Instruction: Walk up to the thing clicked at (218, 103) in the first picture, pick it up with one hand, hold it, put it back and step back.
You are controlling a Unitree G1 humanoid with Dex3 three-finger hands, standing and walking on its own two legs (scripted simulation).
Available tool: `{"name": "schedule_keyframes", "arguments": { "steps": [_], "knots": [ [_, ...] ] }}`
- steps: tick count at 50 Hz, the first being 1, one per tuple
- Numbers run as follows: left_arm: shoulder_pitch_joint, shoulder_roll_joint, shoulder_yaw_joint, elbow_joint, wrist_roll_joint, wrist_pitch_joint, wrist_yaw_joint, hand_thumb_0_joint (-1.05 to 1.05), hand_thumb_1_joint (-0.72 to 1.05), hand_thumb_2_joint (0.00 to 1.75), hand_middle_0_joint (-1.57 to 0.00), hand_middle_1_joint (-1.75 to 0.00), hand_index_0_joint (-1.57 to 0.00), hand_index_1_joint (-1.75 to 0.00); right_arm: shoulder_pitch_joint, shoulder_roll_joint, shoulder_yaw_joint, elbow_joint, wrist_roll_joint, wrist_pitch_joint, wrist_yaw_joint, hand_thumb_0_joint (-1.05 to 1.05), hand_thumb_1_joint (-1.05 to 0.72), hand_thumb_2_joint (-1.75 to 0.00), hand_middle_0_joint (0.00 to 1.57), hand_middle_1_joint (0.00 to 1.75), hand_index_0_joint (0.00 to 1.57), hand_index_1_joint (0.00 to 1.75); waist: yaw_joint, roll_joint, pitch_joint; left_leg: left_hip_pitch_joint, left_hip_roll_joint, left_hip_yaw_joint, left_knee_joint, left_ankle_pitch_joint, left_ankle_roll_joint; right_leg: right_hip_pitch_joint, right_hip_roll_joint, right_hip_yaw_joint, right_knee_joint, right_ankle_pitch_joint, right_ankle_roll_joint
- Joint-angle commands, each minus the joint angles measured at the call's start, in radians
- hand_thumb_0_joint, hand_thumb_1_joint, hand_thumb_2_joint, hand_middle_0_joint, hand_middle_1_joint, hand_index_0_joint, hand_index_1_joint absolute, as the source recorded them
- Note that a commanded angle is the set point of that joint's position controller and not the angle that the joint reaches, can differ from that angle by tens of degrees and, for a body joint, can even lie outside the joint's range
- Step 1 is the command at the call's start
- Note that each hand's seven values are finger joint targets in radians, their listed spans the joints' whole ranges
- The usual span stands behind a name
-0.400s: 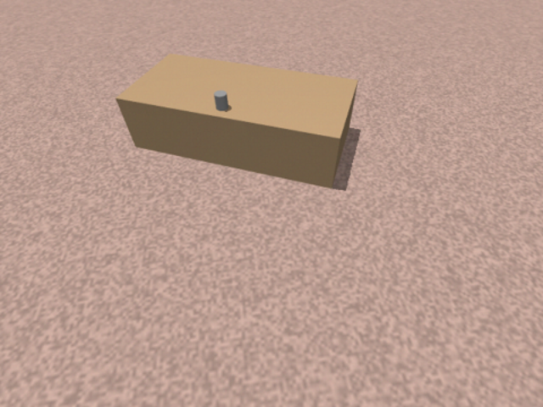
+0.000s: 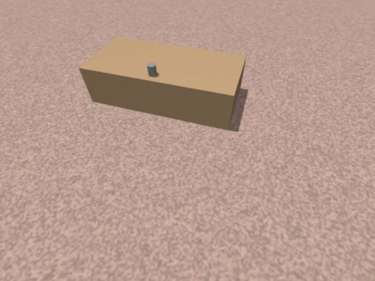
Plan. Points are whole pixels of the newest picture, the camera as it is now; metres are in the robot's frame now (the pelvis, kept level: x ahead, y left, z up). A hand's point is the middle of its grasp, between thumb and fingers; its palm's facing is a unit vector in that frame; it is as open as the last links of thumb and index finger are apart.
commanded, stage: stand
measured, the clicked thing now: (152, 69) +1.55 +0.31 -0.41
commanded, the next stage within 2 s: walk up in 0.72 s
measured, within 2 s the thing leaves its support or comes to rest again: neither
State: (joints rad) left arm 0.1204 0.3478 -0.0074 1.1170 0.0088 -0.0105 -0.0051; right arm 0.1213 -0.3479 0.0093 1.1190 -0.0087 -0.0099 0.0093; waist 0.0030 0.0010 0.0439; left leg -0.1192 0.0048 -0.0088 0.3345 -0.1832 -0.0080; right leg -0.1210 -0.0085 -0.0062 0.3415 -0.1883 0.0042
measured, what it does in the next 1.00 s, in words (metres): lifts its left foot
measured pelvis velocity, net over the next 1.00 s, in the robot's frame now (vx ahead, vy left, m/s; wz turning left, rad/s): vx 0.05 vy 0.06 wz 0.11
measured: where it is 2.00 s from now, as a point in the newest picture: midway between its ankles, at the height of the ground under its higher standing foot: (154, 243)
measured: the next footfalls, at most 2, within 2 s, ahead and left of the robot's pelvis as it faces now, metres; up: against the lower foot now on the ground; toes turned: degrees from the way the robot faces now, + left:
left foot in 1.04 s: +0.18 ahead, +0.25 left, +0.00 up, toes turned +11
right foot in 1.46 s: +0.41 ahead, +0.04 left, +0.00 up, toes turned +5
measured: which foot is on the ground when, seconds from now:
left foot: down 0.00-0.78, up 0.80-1.00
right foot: down 0.00-1.00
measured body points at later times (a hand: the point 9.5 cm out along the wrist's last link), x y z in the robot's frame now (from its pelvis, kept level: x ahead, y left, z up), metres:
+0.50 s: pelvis +0.00 +0.00 +0.00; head +0.01 +0.00 +0.45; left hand +0.08 +0.30 -0.13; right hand +0.08 -0.30 -0.13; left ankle +0.00 +0.12 -0.75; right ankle +0.00 -0.12 -0.75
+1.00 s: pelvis +0.05 +0.06 -0.01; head +0.06 +0.06 +0.44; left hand +0.05 +0.40 -0.13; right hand +0.16 -0.28 -0.12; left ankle +0.11 +0.22 -0.73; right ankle +0.00 -0.12 -0.75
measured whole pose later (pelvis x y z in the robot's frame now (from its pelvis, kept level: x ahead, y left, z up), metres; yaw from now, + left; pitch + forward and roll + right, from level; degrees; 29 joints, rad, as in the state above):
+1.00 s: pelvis +0.05 +0.06 -0.01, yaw +6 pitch -1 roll -2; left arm 0.27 0.45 0.08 1.00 0.04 -0.07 -0.03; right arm 0.23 -0.45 -0.11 0.97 -0.05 0.02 0.12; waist 0.03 0.03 0.04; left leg -0.44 0.11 -0.03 0.71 -0.33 -0.01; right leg -0.04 -0.08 -0.10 0.40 -0.33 0.02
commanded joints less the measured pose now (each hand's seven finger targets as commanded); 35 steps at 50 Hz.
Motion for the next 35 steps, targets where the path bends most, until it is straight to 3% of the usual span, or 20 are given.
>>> {"name": "schedule_keyframes", "arguments": {
  "steps": [1,35],
  "knots": [
    [-0.044,0.212,0.042,-0.064,0.000,-0.025,0.014,0.00,0.90,0.90,-0.20,-0.30,-0.20,-0.30,-0.048,-0.209,-0.045,-0.062,0.002,-0.025,-0.018,0.00,-0.90,-0.90,0.20,0.30,0.20,0.30,-0.002,-0.005,-0.079,0.033,0.123,-0.083,-0.044,0.143,0.037,0.005,-0.118,0.100,-0.048,0.148,-0.034],
    [-0.027,0.210,0.043,-0.057,0.000,-0.022,0.015,0.00,0.90,0.90,-0.20,-0.30,-0.20,-0.30,-0.043,-0.209,-0.045,-0.055,0.002,-0.025,-0.019,0.00,-0.90,-0.90,0.20,0.30,0.20,0.30,-0.001,0.004,-0.063,0.030,0.121,-0.083,-0.063,0.147,0.034,0.020,-0.119,0.095,-0.064,0.147,-0.028]
  ]
}}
